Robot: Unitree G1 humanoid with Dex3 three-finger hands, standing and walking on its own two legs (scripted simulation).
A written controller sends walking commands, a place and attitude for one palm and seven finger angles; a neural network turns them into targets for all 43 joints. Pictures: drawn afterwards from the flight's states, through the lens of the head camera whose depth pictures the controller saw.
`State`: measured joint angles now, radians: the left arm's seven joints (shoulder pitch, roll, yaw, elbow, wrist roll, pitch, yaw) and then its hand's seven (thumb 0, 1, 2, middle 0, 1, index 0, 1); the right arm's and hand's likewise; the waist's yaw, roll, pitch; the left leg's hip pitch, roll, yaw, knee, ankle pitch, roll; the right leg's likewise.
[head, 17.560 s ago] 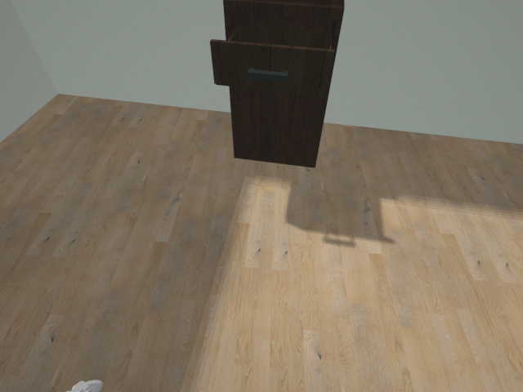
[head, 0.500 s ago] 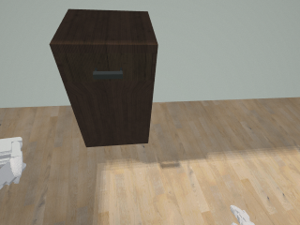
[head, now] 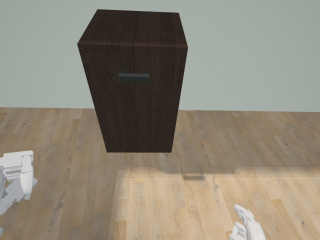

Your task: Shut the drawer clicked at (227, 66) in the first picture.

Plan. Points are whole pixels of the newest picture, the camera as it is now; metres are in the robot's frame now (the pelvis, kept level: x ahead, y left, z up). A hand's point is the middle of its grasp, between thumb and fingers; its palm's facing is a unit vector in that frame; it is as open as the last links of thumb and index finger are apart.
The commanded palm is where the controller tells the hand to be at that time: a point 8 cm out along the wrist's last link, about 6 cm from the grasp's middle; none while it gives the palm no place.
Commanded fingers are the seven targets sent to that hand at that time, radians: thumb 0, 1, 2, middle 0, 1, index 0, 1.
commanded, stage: let the arm hang, fingers relaxed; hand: left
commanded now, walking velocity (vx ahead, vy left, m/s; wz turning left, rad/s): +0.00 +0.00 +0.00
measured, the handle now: (134, 74) +0.82 +0.18 -0.05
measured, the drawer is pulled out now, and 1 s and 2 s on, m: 0.00 0.00 0.00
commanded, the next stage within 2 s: look to check the result in 1.12 s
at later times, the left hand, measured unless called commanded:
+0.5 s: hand out of the picture -0.07 +0.19 -0.18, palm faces +0.08 -0.98 -0.18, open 4.2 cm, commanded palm none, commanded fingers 0.00 0.90 0.90 -0.40 -0.52 -0.40 -0.52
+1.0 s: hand out of the picture -0.05 +0.14 -0.17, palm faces +0.08 -0.98 -0.16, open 7.3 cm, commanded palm none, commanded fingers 0.00 0.90 0.90 -0.20 -0.30 -0.20 -0.30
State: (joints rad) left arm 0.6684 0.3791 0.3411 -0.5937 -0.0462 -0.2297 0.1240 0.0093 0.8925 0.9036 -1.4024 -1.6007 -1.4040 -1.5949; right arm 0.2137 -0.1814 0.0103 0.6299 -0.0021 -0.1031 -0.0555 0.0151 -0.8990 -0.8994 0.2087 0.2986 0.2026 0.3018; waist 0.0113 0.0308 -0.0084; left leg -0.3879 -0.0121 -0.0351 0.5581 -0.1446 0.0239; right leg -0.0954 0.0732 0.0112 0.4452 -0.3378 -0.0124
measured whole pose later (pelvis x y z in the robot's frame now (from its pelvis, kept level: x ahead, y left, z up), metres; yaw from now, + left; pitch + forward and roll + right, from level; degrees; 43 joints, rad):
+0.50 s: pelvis -0.02 +0.01 +0.01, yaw +3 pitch -1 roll -2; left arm 0.34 0.22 0.02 1.08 0.01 0.03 0.02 0.01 0.91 0.90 -0.75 -0.92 -0.75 -0.95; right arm 0.33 -0.16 -0.01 1.07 -0.01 0.03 -0.03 0.01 -0.91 -0.90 0.20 0.30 0.20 0.30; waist 0.01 -0.04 0.08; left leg -0.32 -0.06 -0.04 0.50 -0.16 0.06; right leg -0.17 0.02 -0.01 0.47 -0.28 -0.01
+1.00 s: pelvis -0.02 -0.01 +0.01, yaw +2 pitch -1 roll +0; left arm 0.34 0.11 0.00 1.13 0.01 0.00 0.03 0.00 0.91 0.90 -0.20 -0.31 -0.20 -0.31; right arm 0.32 -0.13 -0.03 1.12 -0.02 0.02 -0.03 0.01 -0.91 -0.90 0.20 0.30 0.20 0.30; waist -0.01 0.02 0.00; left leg -0.28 -0.04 -0.03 0.44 -0.14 0.03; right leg -0.16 0.03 0.00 0.46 -0.27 -0.02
